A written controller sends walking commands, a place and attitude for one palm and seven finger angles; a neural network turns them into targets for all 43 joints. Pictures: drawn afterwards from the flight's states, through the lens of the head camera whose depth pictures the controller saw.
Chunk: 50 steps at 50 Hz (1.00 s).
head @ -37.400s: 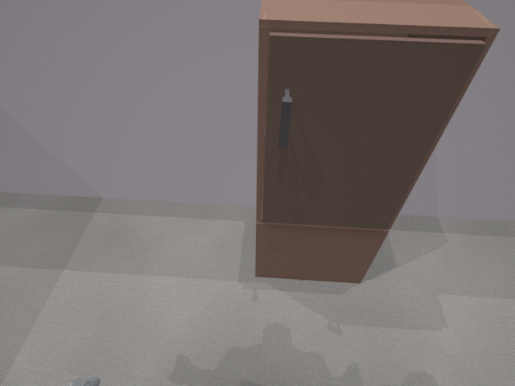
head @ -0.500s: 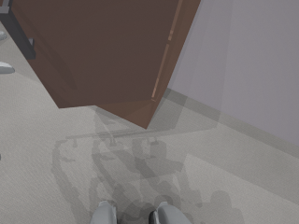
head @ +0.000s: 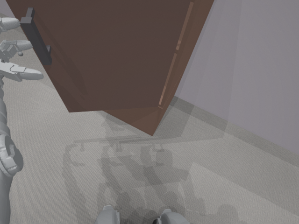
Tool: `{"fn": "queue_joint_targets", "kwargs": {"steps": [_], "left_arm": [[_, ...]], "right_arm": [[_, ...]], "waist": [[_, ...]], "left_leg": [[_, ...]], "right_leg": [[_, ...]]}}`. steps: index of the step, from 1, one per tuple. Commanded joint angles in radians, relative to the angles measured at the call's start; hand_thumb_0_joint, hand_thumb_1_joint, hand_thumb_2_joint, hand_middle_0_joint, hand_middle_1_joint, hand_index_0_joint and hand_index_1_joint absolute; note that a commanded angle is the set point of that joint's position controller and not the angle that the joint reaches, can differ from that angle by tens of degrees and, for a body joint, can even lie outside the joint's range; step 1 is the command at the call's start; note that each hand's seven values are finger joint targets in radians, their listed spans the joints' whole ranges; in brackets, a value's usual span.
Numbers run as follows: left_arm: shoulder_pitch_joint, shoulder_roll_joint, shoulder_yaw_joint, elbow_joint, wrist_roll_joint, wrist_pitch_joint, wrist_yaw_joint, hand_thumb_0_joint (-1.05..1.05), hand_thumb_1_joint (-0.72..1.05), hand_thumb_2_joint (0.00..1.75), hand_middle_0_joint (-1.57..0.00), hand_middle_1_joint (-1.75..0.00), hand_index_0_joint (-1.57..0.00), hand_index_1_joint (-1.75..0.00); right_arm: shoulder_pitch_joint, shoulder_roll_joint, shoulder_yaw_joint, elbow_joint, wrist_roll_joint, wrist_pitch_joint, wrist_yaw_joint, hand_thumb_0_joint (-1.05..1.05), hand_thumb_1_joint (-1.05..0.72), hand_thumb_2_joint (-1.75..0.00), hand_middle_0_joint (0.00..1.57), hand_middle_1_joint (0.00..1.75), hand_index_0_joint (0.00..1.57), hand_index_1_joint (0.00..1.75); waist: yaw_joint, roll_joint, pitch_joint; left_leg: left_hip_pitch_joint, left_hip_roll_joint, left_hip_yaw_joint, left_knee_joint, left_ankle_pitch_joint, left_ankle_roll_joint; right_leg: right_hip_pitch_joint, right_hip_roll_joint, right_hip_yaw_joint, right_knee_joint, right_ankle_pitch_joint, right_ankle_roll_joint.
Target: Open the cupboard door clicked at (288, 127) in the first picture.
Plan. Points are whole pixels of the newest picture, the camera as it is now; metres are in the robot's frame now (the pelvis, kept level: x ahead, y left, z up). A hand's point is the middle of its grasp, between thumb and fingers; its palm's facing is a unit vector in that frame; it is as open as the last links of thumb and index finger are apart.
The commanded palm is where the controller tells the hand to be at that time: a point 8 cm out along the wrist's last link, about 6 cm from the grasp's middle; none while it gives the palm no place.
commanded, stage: slide the fingers in behind the handle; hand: left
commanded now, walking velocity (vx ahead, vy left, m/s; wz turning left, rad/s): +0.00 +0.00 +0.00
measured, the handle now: (39, 38) +0.56 +0.25 +0.12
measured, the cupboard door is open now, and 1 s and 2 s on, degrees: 35 35 35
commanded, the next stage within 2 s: close the thumb around the handle in 1.04 s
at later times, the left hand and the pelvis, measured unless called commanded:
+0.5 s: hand (45, 52) +0.50 +0.22 +0.12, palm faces +0.07 -1.00 -0.01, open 14.0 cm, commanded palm +0.48 +0.27 +0.11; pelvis -0.01 -0.01 +0.00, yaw -1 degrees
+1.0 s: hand (48, 52) +0.51 +0.21 +0.12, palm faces +0.08 -1.00 -0.01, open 14.0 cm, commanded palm +0.49 +0.25 +0.11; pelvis -0.01 -0.01 +0.00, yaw +0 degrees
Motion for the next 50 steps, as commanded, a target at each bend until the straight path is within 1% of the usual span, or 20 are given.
{"fn": "queue_joint_targets", "kwargs": {"steps": [1, 5, 7, 9, 11, 13, 15, 16, 19, 21, 24, 28, 30, 32, 34, 38, 42, 45, 48, 50], "left_arm": [[-0.493, 0.162, -0.033, -0.274, -0.005, -0.089, -0.024, 0.00, -0.50, 0.30, -0.30, -1.20, -0.30, -1.20], [-0.484, 0.106, -0.051, -0.307, -0.022, -0.099, -0.019, 0.00, -0.50, 0.30, -0.30, -1.20, -0.30, -1.20], [-0.437, 0.167, 0.008, -0.243, -0.029, -0.084, -0.012, 0.00, -0.50, 0.30, -0.30, -1.20, -0.30, -1.20], [-0.445, 0.137, -0.021, -0.238, -0.018, -0.070, 0.003, 0.00, -0.50, 0.30, -0.30, -1.20, -0.30, -1.20], [-0.418, 0.201, 0.036, -0.232, 0.003, -0.073, 0.035, 0.00, -0.50, 0.30, -0.30, -1.20, -0.30, -1.20], [-0.459, 0.199, 0.023, -0.243, 0.014, -0.078, 0.058, 0.00, -0.50, 0.30, -0.30, -1.20, -0.30, -1.20], [-0.432, 0.256, 0.074, -0.251, 0.020, -0.098, 0.072, 0.00, -0.50, 0.30, -0.30, -1.20, -0.30, -1.20], [-0.420, 0.247, 0.068, -0.254, 0.025, -0.104, 0.071, 0.00, -0.50, 0.30, -0.30, -1.20, -0.30, -1.20], [-0.427, 0.191, 0.025, -0.252, 0.021, -0.109, 0.062, 0.00, -0.50, 0.30, -0.30, -1.20, -0.30, -1.20], [-0.395, 0.226, 0.053, -0.215, 0.015, -0.102, 0.054, 0.00, -0.50, 0.30, -0.30, -1.20, -0.30, -1.20], [-0.429, 0.184, 0.015, -0.238, 0.013, -0.095, 0.049, 0.00, -0.50, 0.30, -0.30, -1.20, -0.30, -1.20], [-0.458, 0.135, -0.009, -0.241, 0.000, -0.097, 0.061, 0.00, -0.50, 0.30, -0.30, -1.20, -0.30, -1.20], [-0.431, 0.171, 0.027, -0.245, 0.000, -0.101, 0.070, 0.00, -0.50, 0.30, -0.30, -1.20, -0.30, -1.20], [-0.445, 0.124, -0.018, -0.242, 0.008, -0.101, 0.071, 0.00, -0.50, 0.30, -0.30, -1.20, -0.30, -1.20], [-0.437, 0.168, 0.007, -0.229, 0.015, -0.100, 0.075, 0.00, -0.50, 0.30, -0.30, -1.20, -0.30, -1.20], [-0.453, 0.135, -0.019, -0.245, 0.013, -0.107, 0.070, 0.00, -0.50, 0.30, -0.30, -1.20, -0.30, -1.20], [-0.482, 0.115, -0.042, -0.201, 0.011, -0.095, 0.073, 0.00, -0.50, 0.30, -0.30, -1.20, -0.30, -1.20], [-0.485, 0.130, -0.019, -0.249, 0.010, -0.105, 0.077, 0.00, -0.50, 0.30, -0.30, -1.20, -0.30, -1.20], [-0.489, 0.107, -0.044, -0.207, 0.013, -0.093, 0.078, 0.00, -0.50, 0.30, -0.30, -1.20, -0.30, -1.20], [-0.499, 0.129, -0.023, -0.230, 0.012, -0.100, 0.082, 0.00, -0.50, 0.30, -0.30, -1.20, -0.30, -1.20]], "right_arm": [[0.170, -0.201, -0.080, -0.029, -0.007, -0.017, -0.009, 0.00, -0.90, -0.90, 0.20, 0.30, 0.20, 0.30], [0.165, -0.194, -0.083, -0.026, -0.010, -0.021, -0.002, 0.00, -0.90, -0.90, 0.20, 0.30, 0.20, 0.30], [0.158, -0.199, -0.081, -0.028, -0.004, -0.016, -0.003, 0.00, -0.90, -0.90, 0.20, 0.30, 0.20, 0.30], [0.144, -0.191, -0.077, -0.041, -0.001, -0.016, -0.001, 0.00, -0.90, -0.90, 0.20, 0.30, 0.20, 0.30], [0.145, -0.194, -0.076, -0.054, -0.004, -0.016, 0.001, 0.00, -0.90, -0.90, 0.20, 0.30, 0.20, 0.30], [0.141, -0.191, -0.073, -0.063, -0.005, -0.017, 0.004, 0.00, -0.90, -0.90, 0.20, 0.30, 0.20, 0.30], [0.147, -0.196, -0.073, -0.074, -0.008, -0.016, 0.003, 0.00, -0.90, -0.90, 0.20, 0.30, 0.20, 0.30], [0.142, -0.190, -0.074, -0.079, -0.006, -0.017, 0.005, 0.00, -0.90, -0.90, 0.20, 0.30, 0.20, 0.30], [0.137, -0.186, -0.077, -0.078, -0.002, -0.017, 0.007, 0.00, -0.90, -0.90, 0.20, 0.30, 0.20, 0.30], [0.142, -0.193, -0.078, -0.079, 0.004, -0.013, 0.002, 0.00, -0.90, -0.90, 0.20, 0.30, 0.20, 0.30], [0.143, -0.188, -0.079, -0.073, 0.004, -0.015, 0.000, 0.00, -0.90, -0.90, 0.20, 0.30, 0.20, 0.30], [0.155, -0.185, -0.082, -0.055, 0.001, -0.019, 0.001, 0.00, -0.90, -0.90, 0.20, 0.30, 0.20, 0.30], [0.161, -0.191, -0.083, -0.054, -0.003, -0.022, 0.002, 0.00, -0.90, -0.90, 0.20, 0.30, 0.20, 0.30], [0.159, -0.184, -0.084, -0.047, -0.001, -0.024, 0.004, 0.00, -0.90, -0.90, 0.20, 0.30, 0.20, 0.30], [0.162, -0.191, -0.084, -0.044, 0.000, -0.021, 0.002, 0.00, -0.90, -0.90, 0.20, 0.30, 0.20, 0.30], [0.158, -0.188, -0.085, -0.045, 0.000, -0.024, 0.003, 0.00, -0.90, -0.90, 0.20, 0.30, 0.20, 0.30], [0.161, -0.191, -0.082, -0.033, 0.001, -0.027, -0.001, 0.00, -0.90, -0.90, 0.20, 0.30, 0.20, 0.30], [0.170, -0.191, -0.085, -0.037, -0.006, -0.032, 0.002, 0.00, -0.90, -0.90, 0.20, 0.30, 0.20, 0.30], [0.165, -0.191, -0.083, -0.033, -0.003, -0.030, 0.003, 0.00, -0.90, -0.90, 0.20, 0.30, 0.20, 0.30], [0.169, -0.191, -0.084, -0.033, -0.005, -0.032, 0.003, 0.00, -0.90, -0.90, 0.20, 0.30, 0.20, 0.30]], "waist": [[-0.032, 0.254, -0.446], [-0.032, 0.230, -0.466], [-0.013, 0.169, -0.435], [-0.016, 0.183, -0.390], [0.005, 0.175, -0.409], [-0.010, 0.155, -0.390], [0.007, 0.128, -0.429], [0.013, 0.156, -0.461], [-0.004, 0.142, -0.426], [-0.001, 0.105, -0.422], [-0.006, 0.150, -0.408], [-0.024, 0.131, -0.397], [-0.007, 0.128, -0.418], [-0.021, 0.133, -0.407], [-0.016, 0.122, -0.397], [-0.018, 0.161, -0.405], [-0.043, 0.124, -0.362], [-0.023, 0.166, -0.427], [-0.040, 0.134, -0.381], [-0.031, 0.156, -0.411]], "left_leg": [[0.594, -0.015, -0.053, -0.072, 0.450, 0.012], [0.617, -0.016, -0.058, -0.064, 0.507, 0.013], [0.550, -0.019, -0.049, -0.072, 0.463, 0.016], [0.512, -0.024, -0.036, -0.081, 0.424, 0.019], [0.495, -0.027, -0.032, -0.077, 0.431, 0.020], [0.460, -0.029, -0.025, -0.081, 0.387, 0.023], [0.446, -0.031, -0.024, -0.077, 0.403, 0.024], [0.459, -0.032, -0.015, -0.074, 0.417, 0.023], [0.450, -0.030, -0.007, -0.073, 0.385, 0.024], [0.408, -0.032, 0.000, -0.076, 0.360, 0.029], [0.425, -0.033, -0.003, -0.084, 0.341, 0.027], [0.435, -0.031, -0.007, -0.086, 0.329, 0.030], [0.425, -0.035, -0.005, -0.084, 0.334, 0.031], [0.433, -0.034, -0.004, -0.085, 0.338, 0.031], [0.409, -0.033, -0.005, -0.087, 0.315, 0.031], [0.442, -0.034, -0.008, -0.090, 0.319, 0.028], [0.418, -0.031, -0.013, -0.089, 0.290, 0.032], [0.466, -0.033, -0.019, -0.084, 0.344, 0.028], [0.441, -0.030, -0.018, -0.083, 0.318, 0.028], [0.453, -0.033, -0.018, -0.079, 0.337, 0.029]], "right_leg": [[-0.061, 0.042, 0.003, -0.083, 0.304, -0.026], [-0.040, 0.043, -0.001, -0.076, 0.345, -0.029], [-0.001, 0.040, 0.002, -0.076, 0.346, -0.026], [-0.003, 0.036, 0.004, -0.078, 0.336, -0.022], [0.019, 0.034, 0.009, -0.069, 0.348, -0.022], [0.032, 0.032, 0.015, -0.073, 0.335, -0.015], [0.079, 0.033, 0.020, -0.060, 0.361, -0.019], [0.087, 0.031, 0.025, -0.057, 0.381, -0.015], [0.076, 0.034, 0.027, -0.067, 0.369, -0.011], [0.105, 0.032, 0.036, -0.071, 0.375, -0.009], [0.079, 0.031, 0.032, -0.079, 0.345, -0.013], [0.057, 0.032, 0.031, -0.089, 0.327, -0.008], [0.084, 0.033, 0.035, -0.085, 0.337, -0.013], [0.071, 0.032, 0.036, -0.090, 0.343, -0.010], [0.076, 0.030, 0.037, -0.089, 0.325, -0.011], [0.057, 0.031, 0.034, -0.091, 0.312, -0.013], [0.027, 0.030, 0.033, -0.097, 0.285, -0.010], [0.040, 0.030, 0.030, -0.084, 0.315, -0.017], [0.015, 0.030, 0.029, -0.090, 0.296, -0.011], [0.031, 0.031, 0.032, -0.085, 0.313, -0.015]]}}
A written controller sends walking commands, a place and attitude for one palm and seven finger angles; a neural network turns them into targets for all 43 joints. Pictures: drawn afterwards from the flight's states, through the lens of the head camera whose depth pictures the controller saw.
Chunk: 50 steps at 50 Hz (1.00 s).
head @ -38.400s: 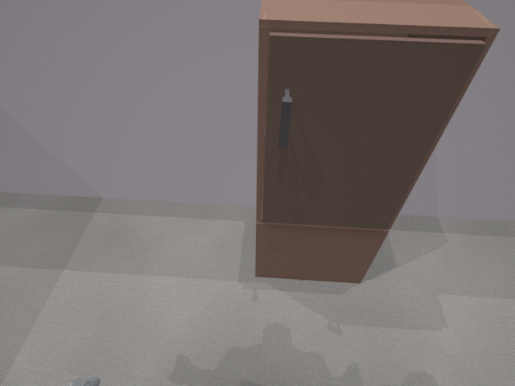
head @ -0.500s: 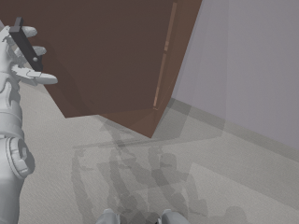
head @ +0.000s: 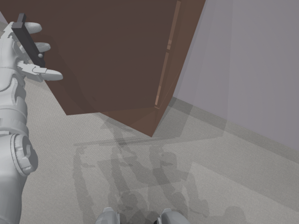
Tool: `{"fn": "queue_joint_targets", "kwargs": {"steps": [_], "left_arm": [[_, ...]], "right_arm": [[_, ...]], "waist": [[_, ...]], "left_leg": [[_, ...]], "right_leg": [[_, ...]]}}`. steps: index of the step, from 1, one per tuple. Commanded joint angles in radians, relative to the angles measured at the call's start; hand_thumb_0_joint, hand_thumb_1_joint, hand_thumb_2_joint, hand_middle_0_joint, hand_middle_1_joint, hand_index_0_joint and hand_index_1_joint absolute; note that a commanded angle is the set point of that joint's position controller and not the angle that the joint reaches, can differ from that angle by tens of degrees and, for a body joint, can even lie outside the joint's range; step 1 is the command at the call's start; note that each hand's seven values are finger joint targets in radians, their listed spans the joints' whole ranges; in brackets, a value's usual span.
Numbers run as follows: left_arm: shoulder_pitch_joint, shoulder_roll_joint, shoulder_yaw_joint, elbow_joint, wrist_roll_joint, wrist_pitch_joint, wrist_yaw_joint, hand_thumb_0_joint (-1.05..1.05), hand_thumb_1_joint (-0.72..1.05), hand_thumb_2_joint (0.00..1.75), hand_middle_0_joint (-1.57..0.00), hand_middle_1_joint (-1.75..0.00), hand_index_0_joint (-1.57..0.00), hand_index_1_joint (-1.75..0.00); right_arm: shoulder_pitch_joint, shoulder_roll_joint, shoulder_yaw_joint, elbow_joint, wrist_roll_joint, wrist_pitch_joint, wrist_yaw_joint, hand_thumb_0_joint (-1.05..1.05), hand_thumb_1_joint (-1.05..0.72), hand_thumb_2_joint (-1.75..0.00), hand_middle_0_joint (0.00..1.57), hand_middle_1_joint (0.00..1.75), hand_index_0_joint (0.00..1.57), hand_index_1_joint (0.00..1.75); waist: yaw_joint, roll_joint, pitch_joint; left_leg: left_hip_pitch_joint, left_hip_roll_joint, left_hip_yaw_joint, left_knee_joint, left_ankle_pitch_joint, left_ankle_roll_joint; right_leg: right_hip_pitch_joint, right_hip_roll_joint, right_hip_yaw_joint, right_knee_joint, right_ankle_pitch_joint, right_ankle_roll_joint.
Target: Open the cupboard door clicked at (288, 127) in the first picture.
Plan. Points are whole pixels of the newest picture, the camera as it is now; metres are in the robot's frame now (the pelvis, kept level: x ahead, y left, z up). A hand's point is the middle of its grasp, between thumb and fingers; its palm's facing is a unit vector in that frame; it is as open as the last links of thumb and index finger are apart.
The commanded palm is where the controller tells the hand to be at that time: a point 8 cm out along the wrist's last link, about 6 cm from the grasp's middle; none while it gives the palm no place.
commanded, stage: slide the fingers in behind the handle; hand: left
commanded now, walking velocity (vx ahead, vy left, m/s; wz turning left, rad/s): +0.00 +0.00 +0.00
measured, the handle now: (31, 42) +0.56 +0.26 +0.12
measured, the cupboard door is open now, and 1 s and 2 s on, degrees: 35 35 75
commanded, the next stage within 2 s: close the thumb around the handle in 0.04 s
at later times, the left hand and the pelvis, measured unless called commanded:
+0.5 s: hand (39, 57) +0.52 +0.23 +0.12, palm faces +0.07 -1.00 +0.00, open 10.3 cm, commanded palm +0.49 +0.28 +0.11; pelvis +0.01 +0.01 +0.00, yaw -1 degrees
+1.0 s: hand (40, 56) +0.52 +0.23 +0.12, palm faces +0.07 -1.00 +0.00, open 5.4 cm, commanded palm +0.49 +0.28 +0.11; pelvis +0.00 +0.01 +0.00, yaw -1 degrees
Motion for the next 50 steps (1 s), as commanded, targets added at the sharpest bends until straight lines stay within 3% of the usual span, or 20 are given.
{"fn": "queue_joint_targets", "kwargs": {"steps": [1, 3, 5, 7, 11, 12, 18, 22, 24, 25, 28, 31, 32, 34, 36, 38, 41, 43, 48, 50], "left_arm": [[-0.464, 0.229, 0.020, -0.217, -0.004, -0.064, -0.011, 0.00, -0.50, 0.30, -0.30, -1.20, -0.30, -1.20], [-0.495, 0.224, 0.006, -0.218, -0.003, -0.060, -0.012, 0.00, -0.50, 0.30, -0.30, -1.20, -0.30, -1.20], [-0.464, 0.264, 0.045, -0.221, -0.008, -0.065, -0.013, 0.00, -0.50, 0.30, -0.30, -1.20, -0.30, -1.20], [-0.461, 0.275, 0.050, -0.213, -0.001, -0.061, -0.015, 0.00, -0.50, 0.30, -0.30, -1.20, -0.30, -1.20], [-0.423, 0.282, 0.064, -0.217, -0.001, -0.064, -0.019, 0.00, -0.28, 0.40, -0.32, -1.22, -0.32, -1.22], [-0.434, 0.262, 0.046, -0.235, -0.004, -0.062, -0.021, 0.00, -0.22, 0.42, -0.32, -1.23, -0.32, -1.23], [-0.385, 0.300, 0.091, -0.247, -0.013, -0.066, -0.025, 0.00, 0.12, 0.56, -0.34, -1.27, -0.34, -1.27], [-0.432, 0.252, 0.045, -0.253, -0.010, -0.069, -0.019, 0.00, 0.34, 0.66, -0.36, -1.29, -0.36, -1.29], [-0.426, 0.247, 0.045, -0.229, -0.015, -0.066, -0.019, 0.00, 0.45, 0.71, -0.37, -1.30, -0.37, -1.30], [-0.453, 0.278, 0.068, -0.252, -0.017, -0.076, -0.015, 0.00, 0.51, 0.73, -0.37, -1.31, -0.37, -1.31], [-0.451, 0.226, 0.026, -0.258, -0.007, -0.077, -0.015, 0.00, 0.68, 0.80, -0.38, -1.33, -0.38, -1.33], [-0.415, 0.277, 0.073, -0.228, -0.008, -0.072, -0.013, 0.00, 0.84, 0.88, -0.40, -1.34, -0.40, -1.34], [-0.426, 0.264, 0.057, -0.241, -0.006, -0.070, -0.014, 0.00, 0.90, 0.90, -0.40, -1.35, -0.40, -1.35], [-0.431, 0.243, 0.040, -0.234, -0.007, -0.064, -0.013, 0.00, 0.90, 0.90, -0.40, -1.35, -0.40, -1.35], [-0.422, 0.274, 0.068, -0.246, -0.004, -0.070, -0.009, 0.00, 0.90, 0.90, -0.40, -1.35, -0.40, -1.35], [-0.447, 0.246, 0.037, -0.227, -0.003, -0.064, -0.009, 0.00, 0.90, 0.90, -0.40, -1.35, -0.40, -1.35], [-0.436, 0.314, 0.092, -0.247, 0.000, -0.073, -0.007, 0.00, 0.90, 0.90, -0.40, -1.35, -0.40, -1.35], [-0.418, 0.270, 0.067, -0.256, -0.007, -0.075, -0.013, 0.00, 0.90, 0.90, -0.40, -1.35, -0.40, -1.35], [-0.451, 0.275, 0.057, -0.232, -0.008, -0.069, -0.012, 0.00, 0.90, 0.90, -0.40, -1.35, -0.40, -1.35], [-0.400, 0.266, 0.066, -0.236, -0.014, -0.070, -0.016, 0.00, 0.90, 0.90, -0.40, -1.35, -0.40, -1.35]], "right_arm": [[0.167, -0.184, -0.066, -0.044, -0.004, -0.013, -0.009, 0.00, -0.90, -0.90, 0.20, 0.30, 0.20, 0.30], [0.168, -0.183, -0.063, -0.042, -0.004, -0.012, -0.009, 0.00, -0.90, -0.90, 0.20, 0.30, 0.20, 0.30], [0.173, -0.187, -0.062, -0.047, -0.006, -0.011, -0.010, 0.00, -0.90, -0.90, 0.20, 0.30, 0.20, 0.30], [0.169, -0.183, -0.062, -0.049, -0.004, -0.008, -0.010, 0.00, -0.90, -0.90, 0.20, 0.30, 0.20, 0.30], [0.170, -0.181, -0.064, -0.058, -0.003, -0.003, -0.008, 0.00, -0.90, -0.90, 0.20, 0.30, 0.20, 0.30], [0.165, -0.179, -0.063, -0.061, -0.004, -0.002, -0.006, 0.00, -0.90, -0.90, 0.20, 0.30, 0.20, 0.30], [0.162, -0.183, -0.065, -0.068, -0.003, 0.005, -0.006, 0.00, -0.90, -0.90, 0.20, 0.30, 0.20, 0.30], [0.160, -0.181, -0.068, -0.059, -0.002, 0.006, -0.008, 0.00, -0.90, -0.90, 0.20, 0.30, 0.20, 0.30], [0.157, -0.183, -0.066, -0.059, -0.001, 0.002, -0.009, 0.00, -0.90, -0.90, 0.20, 0.30, 0.20, 0.30], [0.165, -0.187, -0.065, -0.054, -0.004, 0.001, -0.010, 0.00, -0.90, -0.90, 0.20, 0.30, 0.20, 0.30], [0.161, -0.180, -0.067, -0.055, -0.005, -0.002, -0.007, 0.00, -0.90, -0.90, 0.20, 0.30, 0.20, 0.30], [0.166, -0.187, -0.068, -0.054, -0.005, 0.001, -0.008, 0.00, -0.90, -0.90, 0.20, 0.30, 0.20, 0.30], [0.161, -0.184, -0.066, -0.058, -0.005, 0.001, -0.007, 0.00, -0.90, -0.90, 0.20, 0.30, 0.20, 0.30], [0.158, -0.182, -0.066, -0.058, -0.005, 0.001, -0.006, 0.00, -0.90, -0.90, 0.20, 0.30, 0.20, 0.30], [0.160, -0.185, -0.067, -0.064, -0.004, 0.002, -0.007, 0.00, -0.90, -0.90, 0.20, 0.30, 0.20, 0.30], [0.160, -0.183, -0.064, -0.060, -0.004, 0.000, -0.008, 0.00, -0.90, -0.90, 0.20, 0.30, 0.20, 0.30], [0.167, -0.189, -0.067, -0.061, -0.006, 0.000, -0.010, 0.00, -0.90, -0.90, 0.20, 0.30, 0.20, 0.30], [0.162, -0.181, -0.067, -0.065, -0.005, 0.000, -0.008, 0.00, -0.90, -0.90, 0.20, 0.30, 0.20, 0.30], [0.160, -0.187, -0.065, -0.059, -0.002, -0.001, -0.010, 0.00, -0.90, -0.90, 0.20, 0.30, 0.20, 0.30], [0.164, -0.184, -0.066, -0.066, -0.005, -0.002, -0.009, 0.00, -0.90, -0.90, 0.20, 0.30, 0.20, 0.30]], "waist": [[-0.020, 0.141, -0.428], [-0.034, 0.128, -0.413], [-0.013, 0.129, -0.431], [-0.016, 0.136, -0.434], [-0.001, 0.133, -0.446], [-0.004, 0.159, -0.443], [0.013, 0.124, -0.438], [-0.012, 0.136, -0.407], [-0.014, 0.142, -0.390], [-0.012, 0.130, -0.402], [-0.013, 0.169, -0.434], [-0.003, 0.129, -0.435], [-0.002, 0.153, -0.428], [-0.012, 0.134, -0.407], [0.002, 0.151, -0.438], [-0.017, 0.129, -0.398], [0.000, 0.138, -0.449], [0.003, 0.157, -0.448], [-0.018, 0.130, -0.391], [0.001, 0.133, -0.427]], "left_leg": [[0.435, -0.034, -0.023, -0.062, 0.326, 0.043], [0.426, -0.032, -0.025, -0.063, 0.322, 0.044], [0.420, -0.035, -0.022, -0.060, 0.343, 0.044], [0.423, -0.031, -0.019, -0.055, 0.355, 0.043], [0.428, -0.033, -0.018, -0.055, 0.391, 0.042], [0.436, -0.033, -0.015, -0.055, 0.392, 0.040], [0.417, -0.034, -0.012, -0.061, 0.389, 0.041], [0.443, -0.028, -0.023, -0.065, 0.361, 0.039], [0.435, -0.029, -0.021, -0.069, 0.332, 0.038], [0.439, -0.028, -0.030, -0.067, 0.347, 0.039], [0.476, -0.028, -0.031, -0.062, 0.378, 0.034], [0.448, -0.028, -0.029, -0.061, 0.379, 0.037], [0.446, -0.029, -0.027, -0.063, 0.376, 0.036], [0.438, -0.028, -0.025, -0.065, 0.353, 0.037], [0.447, -0.029, -0.025, -0.062, 0.368, 0.035], [0.424, -0.029, -0.025, -0.064, 0.338, 0.038], [0.436, -0.028, -0.026, -0.060, 0.366, 0.038], [0.451, -0.029, -0.022, -0.059, 0.380, 0.035], [0.412, -0.028, -0.022, -0.066, 0.321, 0.039], [0.423, -0.033, -0.018, -0.065, 0.349, 0.040]], "right_leg": [[0.039, 0.027, 0.024, -0.108, 0.322, 0.001], [0.037, 0.028, 0.021, -0.108, 0.323, 0.005], [0.062, 0.030, 0.023, -0.101, 0.344, 0.000], [0.058, 0.028, 0.023, -0.098, 0.359, 0.004], [0.079, 0.031, 0.021, -0.093, 0.389, 0.002], [0.073, 0.031, 0.021, -0.093, 0.391, 0.002], [0.103, 0.033, 0.020, -0.095, 0.398, 0.002], [0.048, 0.033, 0.016, -0.104, 0.347, 0.002], [0.036, 0.033, 0.015, -0.109, 0.319, 0.000], [0.046, 0.034, 0.013, -0.102, 0.326, -0.003], [0.026, 0.033, 0.011, -0.097, 0.334, -0.002], [0.053, 0.033, 0.015, -0.095, 0.351, 0.000], [0.048, 0.032, 0.014, -0.094, 0.348, -0.001], [0.041, 0.033, 0.012, -0.099, 0.333, 0.001], [0.049, 0.032, 0.014, -0.093, 0.341, -0.002], [0.039, 0.033, 0.015, -0.102, 0.323, 0.003], [0.063, 0.032, 0.020, -0.093, 0.349, 0.001], [0.059, 0.033, 0.015, -0.092, 0.355, -0.001], [0.042, 0.033, 0.019, -0.105, 0.318, 0.004], [0.072, 0.034, 0.018, -0.099, 0.343, -0.001]]}}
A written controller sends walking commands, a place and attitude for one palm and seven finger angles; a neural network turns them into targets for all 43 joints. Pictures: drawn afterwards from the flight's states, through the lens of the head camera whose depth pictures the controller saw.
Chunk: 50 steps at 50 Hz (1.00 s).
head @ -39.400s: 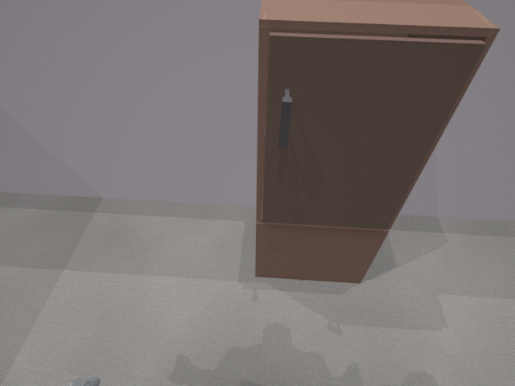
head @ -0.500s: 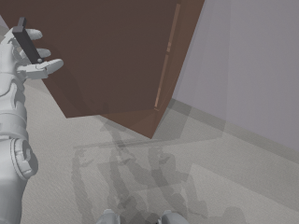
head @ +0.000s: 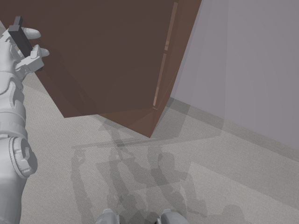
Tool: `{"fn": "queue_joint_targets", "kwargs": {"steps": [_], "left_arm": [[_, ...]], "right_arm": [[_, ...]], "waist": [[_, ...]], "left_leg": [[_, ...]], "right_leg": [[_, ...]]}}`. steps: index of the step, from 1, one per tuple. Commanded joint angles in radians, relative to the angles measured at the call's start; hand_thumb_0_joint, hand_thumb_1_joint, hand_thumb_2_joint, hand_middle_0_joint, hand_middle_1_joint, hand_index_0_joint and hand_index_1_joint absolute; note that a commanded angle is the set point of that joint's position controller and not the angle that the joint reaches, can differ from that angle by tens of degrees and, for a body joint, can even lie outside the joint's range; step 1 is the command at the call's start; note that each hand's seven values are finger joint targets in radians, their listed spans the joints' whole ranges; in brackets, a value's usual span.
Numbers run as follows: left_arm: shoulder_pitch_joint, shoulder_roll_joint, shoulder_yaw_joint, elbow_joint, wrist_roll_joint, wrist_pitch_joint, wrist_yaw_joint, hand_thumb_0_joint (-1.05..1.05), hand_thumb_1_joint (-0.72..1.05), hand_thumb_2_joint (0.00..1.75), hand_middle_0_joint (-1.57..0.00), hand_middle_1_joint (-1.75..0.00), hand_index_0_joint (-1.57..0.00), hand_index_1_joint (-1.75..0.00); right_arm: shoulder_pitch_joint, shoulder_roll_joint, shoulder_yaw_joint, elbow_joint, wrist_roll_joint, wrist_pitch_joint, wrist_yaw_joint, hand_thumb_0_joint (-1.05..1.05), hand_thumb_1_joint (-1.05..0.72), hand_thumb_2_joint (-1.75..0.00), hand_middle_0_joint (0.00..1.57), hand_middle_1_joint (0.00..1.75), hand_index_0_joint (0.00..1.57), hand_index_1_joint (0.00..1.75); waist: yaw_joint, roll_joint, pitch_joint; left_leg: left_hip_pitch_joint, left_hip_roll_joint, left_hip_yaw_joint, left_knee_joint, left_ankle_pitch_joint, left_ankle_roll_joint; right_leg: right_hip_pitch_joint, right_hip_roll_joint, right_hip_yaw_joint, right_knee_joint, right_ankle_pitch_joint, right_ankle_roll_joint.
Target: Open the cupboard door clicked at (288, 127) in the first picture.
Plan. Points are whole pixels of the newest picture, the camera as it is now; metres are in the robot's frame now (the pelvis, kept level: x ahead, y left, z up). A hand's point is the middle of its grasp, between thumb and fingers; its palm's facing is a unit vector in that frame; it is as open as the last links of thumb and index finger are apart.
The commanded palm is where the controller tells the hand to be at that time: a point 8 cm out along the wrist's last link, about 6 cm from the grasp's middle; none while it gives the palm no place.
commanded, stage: pull the door open along its arc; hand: left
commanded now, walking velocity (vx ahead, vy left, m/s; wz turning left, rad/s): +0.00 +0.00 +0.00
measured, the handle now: (28, 45) +0.56 +0.26 +0.12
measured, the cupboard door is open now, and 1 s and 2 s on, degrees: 35 75 74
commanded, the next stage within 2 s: open thumb and fingers to let go in 0.90 s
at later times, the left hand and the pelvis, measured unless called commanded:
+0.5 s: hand (48, 96) +0.40 +0.19 +0.12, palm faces +0.17 -0.98 +0.08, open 5.8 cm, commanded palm +0.32 +0.25 +0.11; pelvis +0.02 +0.00 +0.02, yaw -1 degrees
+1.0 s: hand (94, 136) +0.30 +0.09 +0.12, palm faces +0.48 -0.88 +0.03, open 6.0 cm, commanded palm +0.26 +0.13 +0.11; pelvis +0.02 -0.05 +0.03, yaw +4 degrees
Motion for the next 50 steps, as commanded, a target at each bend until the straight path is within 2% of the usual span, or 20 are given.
{"fn": "queue_joint_targets", "kwargs": {"steps": [1, 4, 10, 19, 20, 21, 22, 25, 26, 28, 30, 32, 34, 35, 36, 41, 43, 45, 49, 50], "left_arm": [[-0.408, 0.269, 0.039, -0.241, -0.024, -0.071, -0.010, 0.00, 0.90, 0.90, -0.40, -1.35, -0.40, -1.35], [-0.323, 0.248, 0.038, -0.270, -0.035, -0.067, -0.020, 0.00, 0.90, 0.90, -0.40, -1.35, -0.40, -1.35], [-0.093, 0.174, 0.036, -0.411, -0.090, -0.048, -0.029, 0.00, 0.90, 0.90, -0.40, -1.35, -0.40, -1.35], [0.405, -0.035, -0.037, -0.841, -0.177, 0.026, 0.004, 0.00, 0.90, 0.90, -0.40, -1.35, -0.40, -1.35], [0.445, -0.048, 0.084, -0.926, -0.223, 0.046, 0.134, 0.00, 0.90, 0.90, -0.40, -1.35, -0.40, -1.35], [0.507, -0.170, 0.000, -0.956, -0.214, 0.072, 0.207, 0.00, 0.90, 0.90, -0.40, -1.35, -0.40, -1.35], [0.561, -0.211, -0.033, -1.007, -0.189, 0.088, 0.258, 0.00, 0.90, 0.90, -0.40, -1.35, -0.40, -1.35], [0.719, -0.220, -0.036, -1.191, -0.096, 0.115, 0.418, 0.00, 0.90, 0.90, -0.40, -1.35, -0.40, -1.35], [0.772, -0.267, -0.082, -1.235, -0.071, 0.128, 0.451, 0.00, 0.90, 0.90, -0.40, -1.35, -0.40, -1.35], [0.820, -0.318, -0.125, -1.301, -0.046, 0.158, 0.511, 0.00, 0.90, 0.90, -0.40, -1.35, -0.40, -1.35], [0.852, -0.329, -0.127, -1.333, -0.031, 0.180, 0.567, 0.00, 0.90, 0.90, -0.40, -1.35, -0.40, -1.35], [0.849, -0.384, -0.162, -1.377, -0.020, 0.201, 0.622, 0.00, 0.90, 0.90, -0.40, -1.35, -0.40, -1.35], [0.877, -0.420, -0.205, -1.413, 0.009, 0.212, 0.659, 0.00, 0.90, 0.90, -0.40, -1.35, -0.40, -1.35], [0.896, -0.420, -0.218, -1.425, 0.028, 0.213, 0.676, 0.00, 0.90, 0.90, -0.40, -1.35, -0.40, -1.35], [0.927, -0.450, -0.247, -1.440, 0.038, 0.214, 0.685, 0.00, 0.90, 0.90, -0.40, -1.35, -0.40, -1.35], [0.992, -0.524, -0.321, -1.494, 0.064, 0.226, 0.743, 0.00, 0.90, 0.90, -0.40, -1.35, -0.40, -1.35], [0.961, -0.561, -0.377, -1.507, 0.080, 0.224, 0.751, 0.00, 0.90, 0.90, -0.40, -1.35, -0.40, -1.35], [0.937, -0.602, -0.433, -1.493, 0.092, 0.217, 0.753, 0.00, 0.90, 0.90, -0.40, -1.35, -0.40, -1.35], [0.875, -0.678, -0.540, -1.487, 0.114, 0.198, 0.755, 0.00, 0.90, 0.90, -0.40, -1.35, -0.40, -1.35], [0.790, -0.666, -0.545, -1.475, 0.121, 0.193, 0.759, 0.00, 0.90, 0.90, -0.40, -1.35, -0.40, -1.35]], "right_arm": [[0.158, -0.191, -0.074, -0.053, -0.003, -0.012, -0.012, 0.00, -0.90, -0.90, 0.20, 0.30, 0.20, 0.30], [0.143, -0.187, -0.076, -0.069, -0.001, -0.007, -0.006, 0.00, -0.90, -0.90, 0.20, 0.30, 0.20, 0.30], [0.098, -0.177, -0.084, -0.118, 0.013, -0.001, 0.003, 0.00, -0.90, -0.90, 0.20, 0.30, 0.20, 0.30], [-0.038, -0.139, -0.090, -0.214, 0.039, -0.039, 0.024, 0.00, -0.90, -0.90, 0.20, 0.30, 0.20, 0.30], [-0.081, -0.106, -0.085, -0.225, 0.035, -0.055, 0.027, 0.00, -0.90, -0.90, 0.20, 0.30, 0.20, 0.30], [-0.108, -0.098, -0.080, -0.228, 0.037, -0.070, 0.033, 0.00, -0.90, -0.90, 0.20, 0.30, 0.20, 0.30], [-0.112, -0.098, -0.083, -0.221, 0.034, -0.081, 0.040, 0.00, -0.90, -0.90, 0.20, 0.30, 0.20, 0.30], [-0.158, -0.085, -0.080, -0.232, 0.014, -0.085, 0.052, 0.00, -0.90, -0.90, 0.20, 0.30, 0.20, 0.30], [-0.180, -0.077, -0.077, -0.240, 0.010, -0.080, 0.054, 0.00, -0.90, -0.90, 0.20, 0.30, 0.20, 0.30], [-0.219, -0.068, -0.071, -0.247, 0.003, -0.063, 0.050, 0.00, -0.90, -0.90, 0.20, 0.30, 0.20, 0.30], [-0.251, -0.063, -0.066, -0.248, -0.008, -0.045, 0.033, 0.00, -0.90, -0.90, 0.20, 0.30, 0.20, 0.30], [-0.299, -0.044, -0.055, -0.250, -0.011, -0.028, 0.020, 0.00, -0.90, -0.90, 0.20, 0.30, 0.20, 0.30], [-0.316, -0.030, -0.048, -0.248, -0.020, -0.015, 0.013, 0.00, -0.90, -0.90, 0.20, 0.30, 0.20, 0.30], [-0.319, -0.028, -0.048, -0.244, -0.025, -0.011, 0.010, 0.00, -0.90, -0.90, 0.20, 0.30, 0.20, 0.30], [-0.330, -0.022, -0.048, -0.247, -0.029, -0.007, 0.009, 0.00, -0.90, -0.90, 0.20, 0.30, 0.20, 0.30], [-0.357, -0.008, -0.041, -0.251, -0.046, 0.007, 0.009, 0.00, -0.90, -0.90, 0.20, 0.30, 0.20, 0.30], [-0.364, -0.007, -0.039, -0.248, -0.052, 0.008, 0.009, 0.00, -0.90, -0.90, 0.20, 0.30, 0.20, 0.30], [-0.363, -0.009, -0.042, -0.241, -0.059, 0.001, 0.007, 0.00, -0.90, -0.90, 0.20, 0.30, 0.20, 0.30], [-0.364, -0.011, -0.046, -0.229, -0.065, -0.015, 0.007, 0.00, -0.90, -0.90, 0.20, 0.30, 0.20, 0.30], [-0.363, -0.016, -0.047, -0.213, -0.065, -0.018, 0.003, 0.00, -0.90, -0.90, 0.20, 0.30, 0.20, 0.30]], "waist": [[0.020, 0.136, -0.447], [0.047, 0.142, -0.449], [0.097, 0.081, -0.445], [0.172, 0.053, -0.385], [0.260, 0.025, -0.369], [0.226, 0.021, -0.329], [0.216, 0.011, -0.302], [0.245, 0.007, -0.297], [0.238, 0.009, -0.296], [0.231, -0.015, -0.254], [0.225, -0.098, -0.213], [0.231, -0.064, -0.182], [0.227, -0.040, -0.164], [0.221, -0.068, -0.152], [0.222, -0.054, -0.152], [0.218, -0.068, -0.122], [0.204, -0.056, -0.111], [0.187, -0.105, -0.091], [0.174, -0.105, -0.113], [0.154, -0.110, -0.103]], "left_leg": [[0.440, -0.032, -0.034, -0.075, 0.390, 0.027], [0.444, -0.035, -0.025, -0.078, 0.404, 0.024], [0.424, -0.044, 0.000, -0.104, 0.428, 0.031], [0.480, -0.052, 0.027, -0.160, 0.508, 0.028], [0.432, -0.060, 0.025, -0.167, 0.518, 0.022], [0.447, -0.058, 0.032, -0.185, 0.501, 0.014], [0.447, -0.056, 0.031, -0.191, 0.483, 0.010], [0.456, -0.056, 0.032, -0.206, 0.494, 0.006], [0.465, -0.057, 0.038, -0.213, 0.487, 0.006], [0.469, -0.057, 0.041, -0.228, 0.436, 0.003], [0.459, -0.060, 0.036, -0.242, 0.371, 0.006], [0.472, -0.066, 0.041, -0.257, 0.335, 0.001], [0.489, -0.069, 0.042, -0.266, 0.324, -0.001], [0.495, -0.067, 0.038, -0.264, 0.321, 0.002], [0.504, -0.069, 0.043, -0.265, 0.320, 0.002], [0.516, -0.074, 0.038, -0.263, 0.311, 0.001], [0.518, -0.077, 0.033, -0.254, 0.301, 0.003], [0.513, -0.078, 0.026, -0.243, 0.284, 0.006], [0.514, -0.081, 0.014, -0.227, 0.272, 0.008], [0.514, -0.081, 0.011, -0.217, 0.259, 0.011]], "right_leg": [[0.075, 0.030, -0.003, -0.092, 0.363, -0.011], [0.101, 0.032, -0.004, -0.091, 0.381, -0.014], [0.211, 0.034, -0.005, -0.098, 0.456, -0.017], [0.328, 0.022, -0.017, -0.116, 0.571, -0.014], [0.363, 0.023, -0.030, -0.121, 0.556, -0.016], [0.348, 0.023, -0.038, -0.124, 0.548, -0.012], [0.335, 0.022, -0.043, -0.125, 0.530, -0.010], [0.387, 0.013, -0.039, -0.118, 0.530, -0.016], [0.401, 0.006, -0.037, -0.120, 0.542, -0.016], [0.410, 0.000, -0.035, -0.141, 0.520, -0.017], [0.432, -0.004, -0.026, -0.176, 0.485, -0.013], [0.439, -0.013, -0.015, -0.202, 0.451, -0.013], [0.446, -0.019, -0.010, -0.217, 0.442, -0.015], [0.450, -0.020, -0.006, -0.229, 0.440, -0.014], [0.454, -0.027, -0.001, -0.233, 0.452, -0.012], [0.476, -0.048, 0.017, -0.257, 0.502, 0.000], [0.459, -0.057, 0.024, -0.256, 0.514, 0.004], [0.448, -0.063, 0.033, -0.270, 0.506, 0.011], [0.420, -0.080, 0.041, -0.254, 0.516, 0.017], [0.395, -0.082, 0.046, -0.263, 0.484, 0.018]]}}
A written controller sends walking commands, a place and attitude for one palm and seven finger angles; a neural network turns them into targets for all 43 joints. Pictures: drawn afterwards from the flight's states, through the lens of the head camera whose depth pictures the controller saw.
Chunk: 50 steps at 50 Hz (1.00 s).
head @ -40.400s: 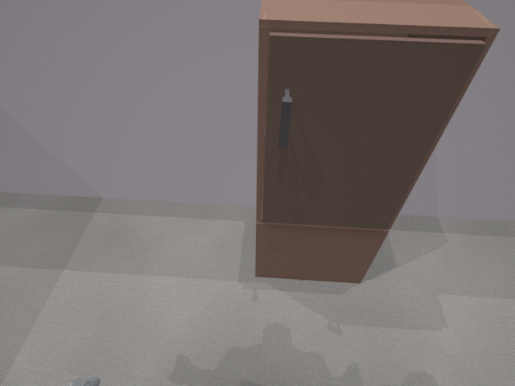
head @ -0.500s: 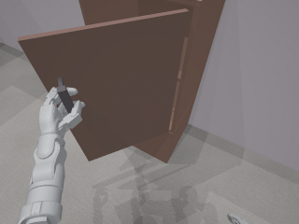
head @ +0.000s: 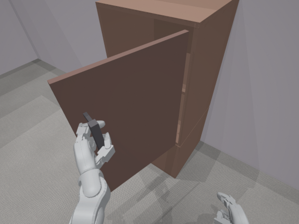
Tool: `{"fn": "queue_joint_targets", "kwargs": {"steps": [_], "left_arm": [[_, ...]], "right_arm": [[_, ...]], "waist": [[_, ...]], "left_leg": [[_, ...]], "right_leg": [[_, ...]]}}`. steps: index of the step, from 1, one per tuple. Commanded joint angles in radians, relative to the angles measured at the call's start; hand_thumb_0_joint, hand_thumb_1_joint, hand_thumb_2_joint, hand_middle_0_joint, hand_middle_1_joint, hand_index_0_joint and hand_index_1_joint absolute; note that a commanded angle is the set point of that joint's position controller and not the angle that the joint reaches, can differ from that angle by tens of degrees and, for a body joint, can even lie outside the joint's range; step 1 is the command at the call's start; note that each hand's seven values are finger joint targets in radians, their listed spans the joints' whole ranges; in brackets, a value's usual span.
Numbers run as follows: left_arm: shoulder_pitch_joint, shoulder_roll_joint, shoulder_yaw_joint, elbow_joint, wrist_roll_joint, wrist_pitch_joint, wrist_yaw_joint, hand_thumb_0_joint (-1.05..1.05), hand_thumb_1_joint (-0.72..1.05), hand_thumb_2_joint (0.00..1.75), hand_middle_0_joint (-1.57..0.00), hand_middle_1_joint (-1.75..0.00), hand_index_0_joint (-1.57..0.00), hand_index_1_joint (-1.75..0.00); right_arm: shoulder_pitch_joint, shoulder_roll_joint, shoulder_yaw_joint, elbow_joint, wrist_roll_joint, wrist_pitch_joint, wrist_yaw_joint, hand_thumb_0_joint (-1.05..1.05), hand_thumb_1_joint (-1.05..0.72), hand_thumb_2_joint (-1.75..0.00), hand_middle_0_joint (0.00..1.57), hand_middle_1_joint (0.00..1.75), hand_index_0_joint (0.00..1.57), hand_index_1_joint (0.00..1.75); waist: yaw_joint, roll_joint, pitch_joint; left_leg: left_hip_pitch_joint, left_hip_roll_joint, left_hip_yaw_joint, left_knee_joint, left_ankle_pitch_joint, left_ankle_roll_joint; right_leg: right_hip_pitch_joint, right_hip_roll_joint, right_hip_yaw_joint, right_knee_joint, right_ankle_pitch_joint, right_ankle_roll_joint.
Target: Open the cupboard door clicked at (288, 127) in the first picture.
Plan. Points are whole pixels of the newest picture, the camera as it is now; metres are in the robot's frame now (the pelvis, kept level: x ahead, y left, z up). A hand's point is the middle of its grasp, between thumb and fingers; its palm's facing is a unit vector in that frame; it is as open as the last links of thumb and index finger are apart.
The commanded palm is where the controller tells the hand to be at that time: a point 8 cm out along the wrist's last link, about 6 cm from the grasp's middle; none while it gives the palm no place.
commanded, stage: open thumb and fingers to let go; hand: left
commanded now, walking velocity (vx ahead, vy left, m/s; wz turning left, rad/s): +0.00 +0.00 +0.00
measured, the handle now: (95, 133) +0.33 +0.16 +0.10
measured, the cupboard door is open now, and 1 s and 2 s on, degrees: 75 74 76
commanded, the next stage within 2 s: slide the hand sideways off the handle in 0.82 s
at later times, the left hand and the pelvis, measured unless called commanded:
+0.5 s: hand (108, 146) +0.29 +0.12 +0.10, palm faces +0.41 -0.91 +0.03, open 12.2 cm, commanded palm +0.25 +0.16 +0.09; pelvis -0.01 +0.01 +0.00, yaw +0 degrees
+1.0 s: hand (107, 150) +0.28 +0.12 +0.09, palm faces +0.27 -0.96 -0.02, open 15.1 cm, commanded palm +0.24 +0.16 +0.09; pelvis -0.02 +0.03 +0.00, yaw +0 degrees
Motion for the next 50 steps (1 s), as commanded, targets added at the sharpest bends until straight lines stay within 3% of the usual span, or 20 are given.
{"fn": "queue_joint_targets", "kwargs": {"steps": [1, 6, 9, 14, 15, 18, 20, 22, 24, 30, 34, 37, 40, 46, 47, 48, 49, 50], "left_arm": [[-0.325, 0.052, 0.000, -0.194, 0.047, -0.089, 0.017, 0.00, 0.83, 0.87, -0.40, -1.34, -0.40, -1.34], [-0.307, 0.052, 0.016, -0.164, 0.020, -0.118, -0.010, 0.00, 0.48, 0.72, -0.37, -1.30, -0.37, -1.30], [-0.299, 0.046, 0.022, -0.144, -0.003, -0.130, -0.024, 0.00, 0.27, 0.63, -0.35, -1.28, -0.35, -1.28], [-0.298, 0.024, -0.001, -0.149, 0.010, -0.141, -0.007, 0.00, -0.08, 0.48, -0.33, -1.24, -0.33, -1.24], [-0.274, 0.043, 0.013, -0.133, 0.017, -0.137, -0.002, 0.00, -0.15, 0.45, -0.32, -1.24, -0.32, -1.24], [-0.330, 0.025, -0.007, -0.134, 0.022, -0.136, 0.006, 0.00, -0.36, 0.36, -0.31, -1.22, -0.31, -1.22], [-0.342, 0.052, 0.013, -0.122, 0.030, -0.137, 0.009, 0.00, -0.50, 0.30, -0.30, -1.20, -0.30, -1.20], [-0.347, 0.028, -0.008, -0.131, 0.033, -0.138, 0.013, 0.00, -0.50, 0.30, -0.30, -1.20, -0.30, -1.20], [-0.348, -0.005, -0.038, -0.124, 0.039, -0.132, 0.019, 0.00, -0.50, 0.30, -0.28, -1.10, -0.28, -1.10], [-0.379, -0.033, -0.068, -0.108, 0.063, -0.102, 0.043, 0.00, -0.50, 0.30, -0.23, -0.80, -0.23, -0.80], [-0.431, -0.052, -0.084, -0.100, 0.077, -0.088, 0.069, 0.00, -0.50, 0.30, -0.20, -0.60, -0.20, -0.60], [-0.408, -0.039, -0.069, -0.104, 0.085, -0.077, 0.085, 0.00, -0.50, 0.30, -0.18, -0.45, -0.18, -0.45], [-0.394, -0.051, -0.076, -0.102, 0.078, -0.065, 0.088, 0.00, -0.50, 0.30, -0.15, -0.30, -0.15, -0.30], [-0.398, -0.076, -0.094, -0.106, 0.075, -0.047, 0.107, 0.00, -0.50, 0.30, -0.15, -0.30, -0.15, -0.30], [-0.375, 0.025, -0.258, -0.095, 0.160, -0.097, -0.101, 0.00, -0.50, 0.30, -0.15, -0.30, -0.15, -0.30], [-0.383, 0.122, -0.139, -0.149, 0.116, -0.148, -0.212, 0.00, -0.50, 0.30, -0.15, -0.30, -0.15, -0.30], [-0.393, 0.147, -0.148, -0.194, 0.096, -0.182, -0.300, 0.00, -0.50, 0.30, -0.15, -0.30, -0.15, -0.30], [-0.416, 0.138, -0.175, -0.209, 0.063, -0.202, -0.377, 0.00, -0.50, 0.30, -0.15, -0.30, -0.15, -0.30]], "right_arm": [[-0.117, -0.086, -0.038, -0.127, -0.006, -0.055, -0.013, 0.00, -0.90, -0.90, 0.20, 0.30, 0.20, 0.30], [-0.116, -0.081, -0.043, -0.111, 0.002, -0.064, -0.025, 0.00, -0.90, -0.90, 0.20, 0.30, 0.20, 0.30], [-0.115, -0.085, -0.043, -0.108, 0.005, -0.073, -0.029, 0.00, -0.90, -0.90, 0.20, 0.30, 0.20, 0.30], [-0.110, -0.085, -0.045, -0.112, 0.003, -0.088, -0.022, 0.00, -0.90, -0.90, 0.20, 0.30, 0.20, 0.30], [-0.107, -0.087, -0.046, -0.111, 0.002, -0.088, -0.020, 0.00, -0.90, -0.90, 0.20, 0.30, 0.20, 0.30], [-0.116, -0.083, -0.042, -0.111, 0.001, -0.089, -0.021, 0.00, -0.90, -0.90, 0.20, 0.30, 0.20, 0.30], [-0.119, -0.085, -0.043, -0.104, 0.000, -0.087, -0.023, 0.00, -0.90, -0.90, 0.20, 0.30, 0.20, 0.30], [-0.128, -0.079, -0.041, -0.110, 0.001, -0.085, -0.022, 0.00, -0.90, -0.90, 0.20, 0.30, 0.20, 0.30], [-0.126, -0.077, -0.040, -0.111, 0.001, -0.086, -0.017, 0.00, -0.90, -0.90, 0.20, 0.30, 0.20, 0.30], [-0.130, -0.079, -0.040, -0.115, -0.001, -0.071, -0.013, 0.00, -0.90, -0.90, 0.20, 0.30, 0.20, 0.30], [-0.135, -0.076, -0.038, -0.114, -0.002, -0.064, -0.011, 0.00, -0.90, -0.90, 0.20, 0.30, 0.20, 0.30], [-0.138, -0.074, -0.040, -0.118, -0.004, -0.052, -0.010, 0.00, -0.90, -0.90, 0.20, 0.30, 0.20, 0.30], [-0.143, -0.072, -0.038, -0.121, -0.001, -0.045, -0.008, 0.00, -0.90, -0.90, 0.20, 0.30, 0.20, 0.30], [-0.158, -0.072, -0.033, -0.120, 0.001, -0.041, -0.003, 0.00, -0.90, -0.90, 0.20, 0.30, 0.20, 0.30], [-0.071, -0.105, -0.033, -0.089, 0.002, -0.033, 0.005, 0.00, -0.90, -0.90, 0.20, 0.30, 0.20, 0.30], [-0.065, -0.101, -0.044, -0.120, 0.013, -0.036, -0.005, 0.00, -0.90, -0.90, 0.20, 0.30, 0.20, 0.30], [-0.076, -0.104, -0.039, -0.137, 0.020, -0.042, -0.014, 0.00, -0.90, -0.90, 0.20, 0.30, 0.20, 0.30], [-0.070, -0.105, -0.033, -0.145, 0.031, -0.052, -0.019, 0.00, -0.90, -0.90, 0.20, 0.30, 0.20, 0.30]], "waist": [[-0.006, -0.132, -0.135], [0.020, -0.128, -0.185], [0.021, -0.144, -0.167], [0.024, -0.127, -0.170], [0.027, -0.134, -0.160], [0.019, -0.144, -0.139], [0.017, -0.142, -0.129], [0.023, -0.117, -0.144], [0.020, -0.095, -0.136], [0.017, -0.075, -0.140], [0.013, -0.079, -0.146], [0.025, -0.086, -0.174], [0.024, -0.089, -0.150], [0.023, -0.069, -0.140], [-0.059, -0.144, -0.108], [-0.015, -0.112, -0.175], [-0.009, -0.038, -0.199], [-0.027, -0.009, -0.201]], "left_leg": [[0.067, -0.055, 0.035, -0.002, 0.189, 0.061], [0.074, -0.060, 0.037, -0.015, 0.206, 0.062], [0.074, -0.060, 0.040, -0.019, 0.201, 0.063], [0.089, -0.058, 0.042, -0.024, 0.210, 0.064], [0.085, -0.056, 0.041, -0.024, 0.208, 0.064], [0.084, -0.058, 0.042, -0.024, 0.188, 0.066], [0.090, -0.056, 0.043, -0.023, 0.183, 0.068], [0.094, -0.057, 0.045, -0.030, 0.184, 0.066], [0.105, -0.053, 0.043, -0.031, 0.190, 0.065], [0.108, -0.047, 0.033, -0.032, 0.191, 0.063], [0.107, -0.043, 0.027, -0.033, 0.190, 0.062], [0.104, -0.040, 0.025, -0.034, 0.205, 0.058], [0.097, -0.039, 0.023, -0.033, 0.194, 0.058], [0.092, -0.035, 0.015, -0.042, 0.170, 0.053], [0.106, -0.032, 0.010, -0.042, 0.206, 0.066], [0.116, -0.031, 0.018, -0.040, 0.227, 0.073], [0.143, -0.036, 0.027, -0.040, 0.232, 0.074], [0.157, -0.037, 0.023, -0.040, 0.217, 0.074]], "right_leg": [[-0.010, -0.065, 0.089, -0.150, 0.473, 0.072], [0.035, -0.070, 0.095, -0.147, 0.499, 0.070], [0.030, -0.067, 0.089, -0.153, 0.498, 0.074], [0.014, -0.059, 0.073, -0.143, 0.476, 0.067], [0.016, -0.056, 0.071, -0.149, 0.458, 0.063], [-0.004, -0.057, 0.072, -0.159, 0.413, 0.064], [-0.016, -0.053, 0.072, -0.171, 0.373, 0.058], [-0.013, -0.050, 0.064, -0.162, 0.353, 0.051], [-0.034, -0.039, 0.045, -0.149, 0.341, 0.044], [-0.053, -0.024, 0.021, -0.132, 0.293, 0.029], [-0.069, -0.019, 0.012, -0.117, 0.277, 0.025], [-0.050, -0.016, 0.007, -0.105, 0.286, 0.021], [-0.054, -0.014, 0.005, -0.117, 0.269, 0.020], [-0.072, -0.009, -0.007, -0.107, 0.227, 0.015], [-0.111, -0.015, 0.026, -0.085, 0.305, 0.024], [-0.070, -0.015, 0.030, -0.079, 0.356, 0.020], [-0.056, -0.019, 0.037, -0.078, 0.373, 0.016], [-0.062, -0.020, 0.032, -0.077, 0.356, 0.015]]}}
